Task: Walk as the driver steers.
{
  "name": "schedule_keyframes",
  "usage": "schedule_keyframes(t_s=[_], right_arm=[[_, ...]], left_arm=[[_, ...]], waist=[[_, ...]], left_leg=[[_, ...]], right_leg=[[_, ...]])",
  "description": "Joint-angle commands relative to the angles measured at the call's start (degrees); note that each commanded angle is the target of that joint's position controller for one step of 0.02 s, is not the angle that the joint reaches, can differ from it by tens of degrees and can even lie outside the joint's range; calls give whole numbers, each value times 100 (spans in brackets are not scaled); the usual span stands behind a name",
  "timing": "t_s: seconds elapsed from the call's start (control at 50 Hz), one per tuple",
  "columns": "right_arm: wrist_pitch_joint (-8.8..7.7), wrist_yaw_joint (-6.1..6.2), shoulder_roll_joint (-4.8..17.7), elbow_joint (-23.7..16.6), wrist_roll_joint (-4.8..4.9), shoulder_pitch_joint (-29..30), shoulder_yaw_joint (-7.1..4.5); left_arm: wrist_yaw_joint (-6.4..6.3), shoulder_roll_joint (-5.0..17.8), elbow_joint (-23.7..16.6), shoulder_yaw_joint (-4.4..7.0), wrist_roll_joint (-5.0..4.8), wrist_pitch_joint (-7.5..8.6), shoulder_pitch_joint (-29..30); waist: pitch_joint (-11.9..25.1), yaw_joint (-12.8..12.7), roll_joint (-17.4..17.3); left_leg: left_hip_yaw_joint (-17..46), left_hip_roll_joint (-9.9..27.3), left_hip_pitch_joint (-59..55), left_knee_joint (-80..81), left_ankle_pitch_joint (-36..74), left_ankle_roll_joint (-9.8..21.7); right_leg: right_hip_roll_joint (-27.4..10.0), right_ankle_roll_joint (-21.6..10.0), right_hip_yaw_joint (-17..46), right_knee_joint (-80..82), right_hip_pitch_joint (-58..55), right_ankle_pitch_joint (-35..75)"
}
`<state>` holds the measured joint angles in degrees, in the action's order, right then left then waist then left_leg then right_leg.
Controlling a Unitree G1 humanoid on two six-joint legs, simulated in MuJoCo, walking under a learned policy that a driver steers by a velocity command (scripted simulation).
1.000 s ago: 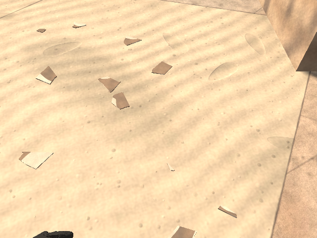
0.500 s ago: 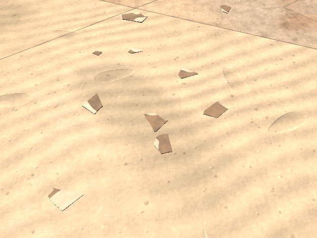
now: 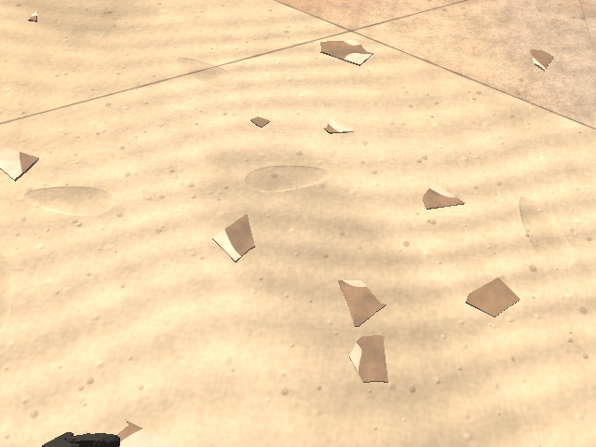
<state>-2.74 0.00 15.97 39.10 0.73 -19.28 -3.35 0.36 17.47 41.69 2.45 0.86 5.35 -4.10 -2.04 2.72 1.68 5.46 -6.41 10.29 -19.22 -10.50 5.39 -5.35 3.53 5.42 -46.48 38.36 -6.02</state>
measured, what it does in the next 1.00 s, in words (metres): walks ahead, turning left: right foot, then left foot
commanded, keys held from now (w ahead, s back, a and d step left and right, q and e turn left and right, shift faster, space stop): w+q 0.46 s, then w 0.54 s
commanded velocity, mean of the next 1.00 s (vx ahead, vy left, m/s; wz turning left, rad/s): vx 0.50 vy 0.00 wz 0.40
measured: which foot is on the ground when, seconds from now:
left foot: down 0.00-0.20, up 0.22-0.70, down 0.72-1.00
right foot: up 0.00-0.18, down 0.20-0.72, up 0.74-1.00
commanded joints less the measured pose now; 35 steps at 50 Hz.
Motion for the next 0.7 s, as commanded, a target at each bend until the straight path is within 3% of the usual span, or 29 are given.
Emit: schedule_keyframes(t_s=[0.02,0.06,0.12,0.16,0.18,0.2,0.22,0.24,0.26,0.28,0.3,0.32,0.36,0.42,0.54,0.62,0.66,0.68,0.7], right_arm=[[-52,89,1039,-327,32,9,-306],[-29,88,1054,-231,62,-163,-319],[20,120,974,-171,78,-207,-314],[66,128,922,-201,58,-69,-311],[67,116,740,-249,37,-22,-246],[53,96,407,-358,-43,-39,-115],[3,90,87,-515,112,-864,-11],[-3,115,670,-360,171,-873,-98],[29,113,995,-398,134,-252,-193],[58,122,980,-460,66,81,-205],[57,103,909,-535,10,303,-218],[74,63,805,-562,41,289,-221],[131,21,576,-583,101,244,-184],[175,8,421,-726,57,537,-132],[37,-148,175,-876,43,1415,-1],[-17,-266,224,-1104,66,1980,13],[-21,-286,391,-1123,21,1846,-59],[-16,-274,550,-1013,-14,1393,-150],[-1,-234,794,-741,-19,534,-297]], left_arm=[[31,249,-426,29,-39,69,489],[66,337,-526,56,-96,107,712],[113,569,-569,156,-121,180,681],[105,681,-465,245,-130,236,214],[71,822,-348,333,-84,264,-329],[22,1118,-279,419,4,276,-1178],[33,1546,-87,529,49,188,-1678],[67,1041,-145,430,-102,163,-1590],[38,687,-219,334,-114,125,-1361],[27,583,-248,284,-59,85,-1085],[19,464,-205,245,-37,59,-924],[1,395,-171,212,-2,65,-856],[-3,380,-76,224,-40,108,-860],[-9,604,85,302,-59,144,-930],[-3,793,366,306,-112,51,-1195],[19,993,627,341,-249,-72,-1580],[-1,1129,706,368,-295,-141,-1575],[-21,1197,733,375,-311,-175,-1523],[-50,1131,743,334,-302,-200,-1502]], waist=[[214,44,-591],[196,126,-661],[215,34,-793],[312,-244,-956],[658,-514,-901],[1448,-857,-336],[2111,-496,1621],[1791,-608,1209],[1077,-764,651],[677,-687,273],[357,-603,233],[263,-472,381],[204,-399,500],[78,-399,309],[-98,-694,127],[-315,-773,166],[-151,-539,323],[174,-215,396],[679,247,315]], left_leg=[[858,1107,482,528,1032,745],[1125,1219,332,382,760,684],[1655,1424,-181,-87,527,580],[1834,1387,-247,-512,741,457],[1666,1105,-84,-1129,974,284],[1208,746,584,-2669,268,62],[476,-26,2657,-4516,-2276,-334],[596,429,3417,-5349,-2268,-420],[502,631,3596,-5567,-1718,-460],[311,829,3421,-5481,-1295,-491],[290,982,3311,-5239,-1018,-503],[267,1131,3058,-5080,-844,-491],[112,1229,2907,-4853,-730,-504],[68,1320,3196,-4326,-351,-587],[-316,1153,2792,-2423,1030,-504],[-567,991,2662,-1621,669,-305],[-750,771,2185,-1359,180,-102],[-890,581,1446,-1164,173,30],[-999,384,139,-878,550,200]], right_leg=[[402,72,-288,1093,-799,1056],[490,17,-199,1417,-947,1155],[512,-163,-16,1805,-1094,670],[549,-365,-129,2025,-1708,283],[419,-545,-112,2154,-2595,283],[-511,-902,756,2054,-4055,-40],[-1759,-1850,3418,2554,-5858,-1295],[-1883,-1828,4038,2869,-5719,-2563],[-1638,-1568,3132,2952,-5055,-2464],[-1398,-1409,2353,3008,-4370,-1716],[-1174,-1369,1808,3131,-3842,-1066],[-1008,-1304,1363,3263,-3499,-674],[-888,-1349,804,3508,-3248,-269],[-993,-1489,267,3718,-3259,407],[-781,-1345,-766,3776,-3429,1036],[-1058,-1309,-822,3645,-4001,1373],[-1135,-1218,-926,3161,-4289,2753],[-1061,-1119,-1080,2550,-4292,3697],[-856,-963,-1326,1550,-3937,4102]])
Keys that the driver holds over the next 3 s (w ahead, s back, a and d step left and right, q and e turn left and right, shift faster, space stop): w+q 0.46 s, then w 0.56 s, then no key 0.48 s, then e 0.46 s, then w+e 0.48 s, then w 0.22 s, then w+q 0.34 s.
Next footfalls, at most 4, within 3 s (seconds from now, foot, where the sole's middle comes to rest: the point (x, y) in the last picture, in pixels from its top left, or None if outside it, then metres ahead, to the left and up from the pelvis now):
0.20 right None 0.30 -0.14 -0.78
0.72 left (200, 433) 0.49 0.19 -0.78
1.20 right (252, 294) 0.84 0.08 -0.78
1.54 left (163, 346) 0.70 0.29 -0.78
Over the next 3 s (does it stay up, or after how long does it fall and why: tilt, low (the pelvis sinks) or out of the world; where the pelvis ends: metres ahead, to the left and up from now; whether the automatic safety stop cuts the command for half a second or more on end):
stays up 1.11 0.05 0.00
